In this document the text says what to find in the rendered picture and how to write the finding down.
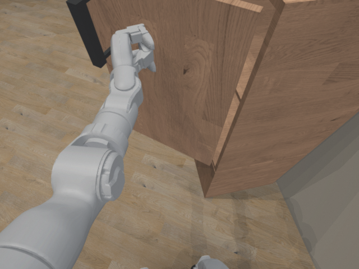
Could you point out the handle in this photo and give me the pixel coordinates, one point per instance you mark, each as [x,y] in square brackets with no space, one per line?
[85,26]

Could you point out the cupboard door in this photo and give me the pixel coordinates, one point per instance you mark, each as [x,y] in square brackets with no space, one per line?
[200,50]

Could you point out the left robot forearm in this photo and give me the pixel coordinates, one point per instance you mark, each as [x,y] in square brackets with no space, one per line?
[116,118]

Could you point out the left robot hand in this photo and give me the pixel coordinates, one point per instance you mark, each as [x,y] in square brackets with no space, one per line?
[122,53]

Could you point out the right robot shin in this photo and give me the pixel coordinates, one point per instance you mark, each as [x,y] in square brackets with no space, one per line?
[203,257]

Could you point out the robot left upper arm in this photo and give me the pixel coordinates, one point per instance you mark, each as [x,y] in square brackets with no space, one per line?
[52,235]

